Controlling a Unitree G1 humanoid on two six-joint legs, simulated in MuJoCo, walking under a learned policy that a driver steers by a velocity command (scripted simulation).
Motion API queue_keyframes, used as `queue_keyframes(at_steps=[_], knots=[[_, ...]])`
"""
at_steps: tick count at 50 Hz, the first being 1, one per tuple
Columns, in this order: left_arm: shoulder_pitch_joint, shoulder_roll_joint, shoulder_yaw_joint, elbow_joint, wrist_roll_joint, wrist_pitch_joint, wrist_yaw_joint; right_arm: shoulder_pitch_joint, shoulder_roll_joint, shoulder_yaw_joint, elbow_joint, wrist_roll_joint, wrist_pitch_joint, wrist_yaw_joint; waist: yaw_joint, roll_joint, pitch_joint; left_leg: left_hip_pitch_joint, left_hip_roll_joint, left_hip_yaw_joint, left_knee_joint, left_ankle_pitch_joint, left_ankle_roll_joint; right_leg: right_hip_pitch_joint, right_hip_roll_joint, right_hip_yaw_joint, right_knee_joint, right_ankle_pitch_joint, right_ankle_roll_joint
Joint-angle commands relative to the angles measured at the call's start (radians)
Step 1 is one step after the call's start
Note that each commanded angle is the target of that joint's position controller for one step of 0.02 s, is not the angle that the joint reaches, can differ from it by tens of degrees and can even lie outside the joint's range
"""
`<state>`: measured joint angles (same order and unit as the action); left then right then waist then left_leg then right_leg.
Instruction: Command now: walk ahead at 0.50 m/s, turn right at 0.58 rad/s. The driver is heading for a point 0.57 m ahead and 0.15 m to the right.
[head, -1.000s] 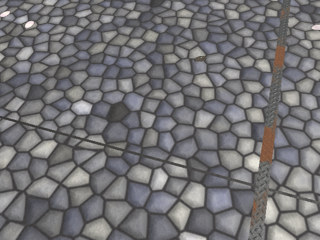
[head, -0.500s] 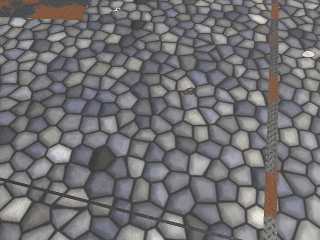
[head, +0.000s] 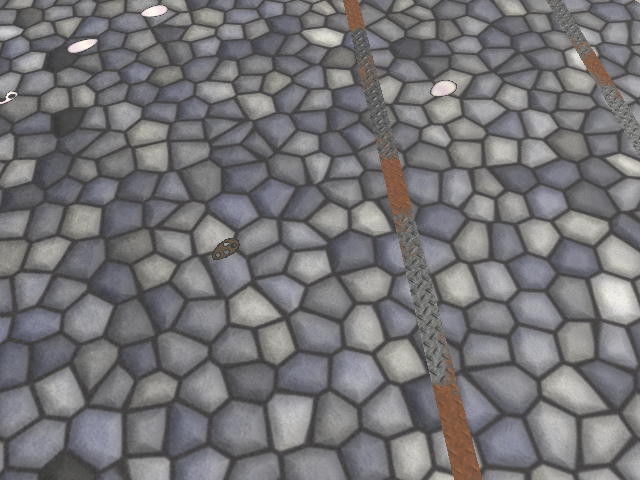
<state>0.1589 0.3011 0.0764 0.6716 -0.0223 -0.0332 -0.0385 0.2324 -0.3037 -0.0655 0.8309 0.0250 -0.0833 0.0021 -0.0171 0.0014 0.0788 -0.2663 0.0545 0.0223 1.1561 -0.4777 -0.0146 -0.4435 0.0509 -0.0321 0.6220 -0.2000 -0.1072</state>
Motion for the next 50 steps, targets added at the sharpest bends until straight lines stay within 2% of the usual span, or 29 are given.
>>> queue_keyframes(at_steps=[1,2,3,6,11,15,18,19,20,21,22,23,24,25,26,27,30,34,38,41,42,43,44,45,46,47,48,49,50], knots=[[0.106,0.129,0.036,-0.042,0.006,-0.028,0.008,-0.077,-0.127,-0.022,-0.116,-0.019,-0.060,-0.005,0.046,-0.014,-0.146,-0.457,0.054,-0.105,0.038,0.131,0.027,0.452,-0.272,0.493,-0.355,0.045,-0.191],[0.074,0.111,0.028,-0.058,0.018,-0.029,0.013,-0.054,-0.131,-0.027,-0.110,-0.026,-0.049,-0.004,0.015,-0.040,-0.137,-0.390,0.071,-0.114,-0.001,0.170,0.021,0.376,-0.246,0.444,-0.374,0.121,-0.183],[0.066,0.111,0.027,-0.064,0.020,-0.031,0.017,-0.045,-0.126,-0.028,-0.111,-0.030,-0.038,-0.003,0.004,-0.045,-0.134,-0.360,0.070,-0.109,-0.036,0.189,0.007,0.337,-0.232,0.423,-0.391,0.172,-0.185],[0.105,0.141,0.035,-0.050,0.012,-0.036,0.036,-0.087,-0.088,-0.020,-0.127,-0.043,-0.014,-0.005,0.007,-0.031,-0.105,-0.361,0.048,-0.082,-0.174,0.284,-0.040,0.263,-0.200,0.338,-0.409,0.293,-0.186],[0.178,0.153,0.039,-0.017,0.003,-0.024,0.057,-0.266,-0.047,0.000,-0.178,-0.032,-0.020,0.007,0.075,-0.075,-0.064,-0.306,-0.019,-0.077,-0.526,0.559,-0.058,0.221,-0.138,0.290,-0.392,0.178,-0.117],[0.232,0.148,0.040,0.014,-0.005,-0.014,0.060,-0.338,-0.071,-0.005,-0.209,-0.020,-0.036,0.025,0.098,-0.084,-0.054,-0.277,-0.046,-0.101,-0.644,0.563,-0.035,0.294,-0.172,0.374,-0.322,0.131,-0.102],[0.224,0.148,0.043,0.018,-0.003,-0.002,0.068,-0.298,-0.101,-0.018,-0.206,-0.017,-0.050,0.032,0.069,-0.121,-0.063,-0.218,-0.056,-0.108,-0.683,0.444,0.000,0.360,-0.199,0.450,-0.237,0.177,-0.084],[0.209,0.142,0.042,0.014,-0.002,0.002,0.068,-0.239,-0.113,-0.026,-0.191,-0.017,-0.055,0.029,0.037,-0.137,-0.082,-0.139,-0.064,-0.090,-0.704,0.420,0.020,0.358,-0.189,0.457,-0.195,0.229,-0.072],[0.191,0.116,0.032,0.005,0.001,0.003,0.064,-0.134,-0.140,-0.042,-0.167,-0.025,-0.060,0.022,-0.018,-0.128,-0.146,0.028,-0.050,-0.085,-0.736,0.441,0.053,0.329,-0.138,0.426,-0.084,0.297,-0.043],[0.183,0.064,0.011,-0.016,0.015,0.000,0.059,0.018,-0.189,-0.056,-0.154,-0.043,-0.062,0.013,-0.085,-0.051,-0.293,0.303,0.100,-0.221,-0.698,0.399,0.117,0.206,-0.080,0.358,0.174,0.194,-0.006],[0.329,-0.001,-0.009,-0.037,-0.011,-0.007,0.059,0.123,-0.257,-0.075,-0.120,-0.050,-0.047,0.014,-0.031,0.281,-0.436,0.660,0.330,-0.673,-0.766,0.194,0.280,-0.166,0.070,0.229,0.509,-0.318,0.072],[0.336,0.092,0.001,-0.018,-0.019,-0.010,0.062,0.111,-0.172,-0.056,-0.126,-0.021,-0.042,0.020,-0.042,0.252,-0.393,0.643,0.365,-0.812,-0.833,-0.021,0.274,-0.301,-0.005,0.243,0.656,-0.383,0.084],[0.230,0.155,0.019,-0.024,-0.017,-0.006,0.061,0.064,-0.109,-0.039,-0.139,-0.019,-0.034,0.015,-0.068,0.150,-0.253,0.517,0.323,-0.658,-0.855,-0.027,0.229,-0.340,-0.045,0.228,0.695,-0.292,0.093],[0.166,0.156,0.021,-0.038,-0.007,-0.003,0.062,0.013,-0.093,-0.031,-0.144,-0.029,-0.025,0.012,-0.055,0.078,-0.169,0.387,0.282,-0.522,-0.869,0.088,0.201,-0.316,-0.081,0.187,0.681,-0.219,0.100],[0.123,0.143,0.024,-0.052,0.004,-0.004,0.059,-0.016,-0.074,-0.024,-0.135,-0.033,-0.020,0.010,-0.040,0.065,-0.103,0.281,0.244,-0.426,-0.893,0.201,0.194,-0.298,-0.108,0.180,0.635,-0.171,0.102],[0.126,0.124,0.025,-0.056,0.001,-0.001,0.052,-0.028,-0.063,-0.018,-0.129,-0.041,-0.022,0.007,-0.015,0.091,-0.087,0.215,0.217,-0.351,-0.917,0.268,0.183,-0.252,-0.137,0.177,0.603,-0.141,0.099],[0.120,0.064,0.013,-0.071,-0.009,0.015,0.044,-0.029,-0.073,-0.024,-0.104,-0.028,-0.033,0.006,0.001,0.108,-0.062,0.148,0.201,-0.217,-0.983,0.362,0.201,-0.234,-0.166,0.142,0.523,-0.115,0.104],[0.050,0.047,0.003,-0.100,-0.001,0.014,0.033,-0.020,-0.122,-0.039,-0.079,-0.028,-0.032,0.003,-0.008,0.070,-0.056,0.183,0.209,-0.084,-1.011,0.499,0.212,-0.277,-0.180,0.125,0.357,0.043,0.118],[-0.067,0.013,-0.012,-0.127,0.013,-0.008,0.011,-0.002,-0.145,-0.036,-0.052,-0.018,-0.008,-0.005,-0.039,0.060,-0.040,0.153,0.155,0.068,-0.954,0.791,0.173,-0.122,-0.115,0.035,0.079,0.213,0.108],[-0.090,0.039,-0.001,-0.145,0.013,-0.010,-0.006,0.028,-0.178,-0.043,-0.028,0.005,0.007,-0.006,-0.027,0.087,-0.065,0.232,0.187,0.067,-0.878,0.868,0.151,-0.054,-0.081,0.028,-0.025,0.183,0.074],[-0.060,0.060,0.009,-0.140,0.020,-0.010,-0.007,0.020,-0.191,-0.046,-0.025,0.013,0.011,-0.009,0.000,0.097,-0.086,0.250,0.189,0.068,-0.820,0.936,0.139,-0.003,-0.061,0.020,-0.058,0.155,0.055],[0.019,0.086,0.024,-0.116,0.027,-0.010,-0.005,0.006,-0.192,-0.046,-0.024,0.019,0.015,-0.012,0.052,0.090,-0.128,0.250,0.172,0.084,-0.722,0.983,0.116,0.106,-0.035,0.007,-0.121,0.192,0.031],[0.114,0.129,0.044,-0.086,0.032,-0.008,0.005,0.020,-0.167,-0.037,-0.020,0.014,0.016,-0.012,0.100,0.057,-0.182,0.195,0.131,0.114,-0.570,0.947,0.081,0.274,-0.018,0.005,-0.174,0.307,0.004],[0.211,0.209,0.060,-0.075,0.045,-0.001,0.025,0.046,-0.114,-0.014,-0.045,-0.029,0.012,-0.011,0.123,-0.077,-0.295,0.003,0.070,0.136,-0.299,0.583,0.026,0.537,-0.187,0.188,-0.109,0.757,-0.053],[0.153,0.235,0.036,-0.105,0.063,0.004,0.038,0.185,-0.022,0.025,-0.045,-0.061,0.009,0.007,0.014,-0.283,-0.445,-0.248,-0.044,0.044,0.036,-0.256,-0.037,0.771,-0.453,0.518,-0.040,1.191,-0.244],[0.154,0.162,0.017,-0.112,0.048,0.006,0.025,0.216,-0.098,0.016,-0.002,-0.029,0.015,0.016,0.061,-0.170,-0.598,-0.236,-0.018,-0.121,0.122,-0.261,-0.046,0.756,-0.483,0.567,-0.090,1.032,-0.315],[0.116,0.131,0.013,-0.094,0.036,0.009,0.014,0.111,-0.140,0.002,-0.022,0.008,0.026,0.019,0.070,-0.123,-0.458,-0.314,0.010,-0.092,0.118,-0.199,-0.047,0.646,-0.407,0.467,-0.153,0.796,-0.277],[0.047,0.104,0.004,-0.083,0.023,0.006,0.013,0.034,-0.129,0.004,-0.036,0.004,0.038,0.007,0.055,-0.067,-0.325,-0.346,0.040,-0.077,0.051,-0.134,-0.046,0.517,-0.343,0.389,-0.193,0.632,-0.210],[-0.002,0.076,-0.007,-0.079,0.024,0.006,0.015,0.010,-0.121,0.002,-0.029,-0.008,0.054,-0.007,0.031,-0.050,-0.251,-0.304,0.059,-0.082,-0.015,-0.087,-0.053,0.382,-0.308,0.337,-0.229,0.548,-0.170]])
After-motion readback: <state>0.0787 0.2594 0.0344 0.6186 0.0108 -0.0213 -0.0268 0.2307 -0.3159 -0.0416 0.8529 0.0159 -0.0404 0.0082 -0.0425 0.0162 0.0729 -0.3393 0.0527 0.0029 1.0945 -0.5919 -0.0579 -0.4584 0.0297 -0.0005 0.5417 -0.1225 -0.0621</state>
